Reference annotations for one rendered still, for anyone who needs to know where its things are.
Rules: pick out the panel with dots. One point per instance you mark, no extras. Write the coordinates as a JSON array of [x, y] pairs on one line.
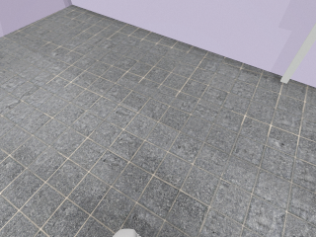
[[299, 55]]

